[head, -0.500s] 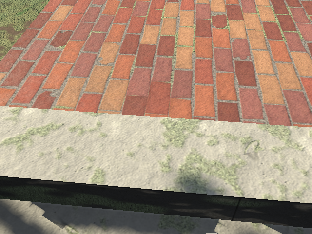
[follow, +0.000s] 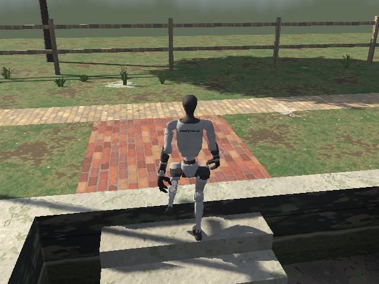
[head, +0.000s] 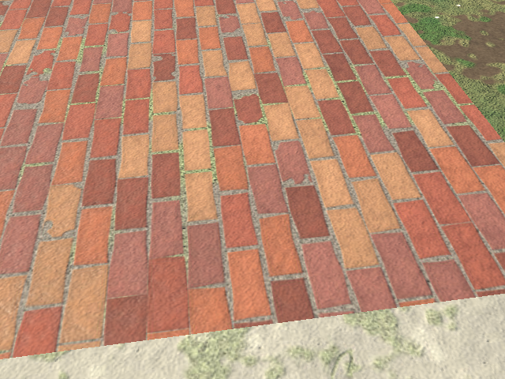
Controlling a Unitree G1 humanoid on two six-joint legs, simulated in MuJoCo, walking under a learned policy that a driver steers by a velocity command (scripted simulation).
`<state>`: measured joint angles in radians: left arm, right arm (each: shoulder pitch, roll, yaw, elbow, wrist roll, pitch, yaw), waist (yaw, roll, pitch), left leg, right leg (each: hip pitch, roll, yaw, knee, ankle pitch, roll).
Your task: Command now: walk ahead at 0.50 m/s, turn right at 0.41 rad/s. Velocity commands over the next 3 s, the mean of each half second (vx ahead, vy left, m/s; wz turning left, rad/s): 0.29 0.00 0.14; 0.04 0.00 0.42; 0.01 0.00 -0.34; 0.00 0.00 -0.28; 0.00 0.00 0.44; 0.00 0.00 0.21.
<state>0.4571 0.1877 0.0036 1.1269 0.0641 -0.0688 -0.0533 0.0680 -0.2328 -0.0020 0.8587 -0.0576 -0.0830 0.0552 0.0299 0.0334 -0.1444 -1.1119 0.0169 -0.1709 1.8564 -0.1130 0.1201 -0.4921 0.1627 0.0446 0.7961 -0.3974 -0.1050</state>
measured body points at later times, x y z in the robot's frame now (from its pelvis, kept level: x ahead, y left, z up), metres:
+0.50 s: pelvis +0.24 +0.10 +0.16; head +0.24 +0.10 +0.61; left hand +0.38 +0.37 +0.06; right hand +0.34 -0.13 +0.02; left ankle +0.32 +0.16 -0.53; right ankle +0.25 -0.08 -0.41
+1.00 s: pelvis +0.35 +0.07 +0.20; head +0.37 +0.07 +0.65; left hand +0.44 +0.36 +0.11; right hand +0.60 -0.10 +0.11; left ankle +0.33 +0.16 -0.53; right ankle +0.45 -0.01 -0.53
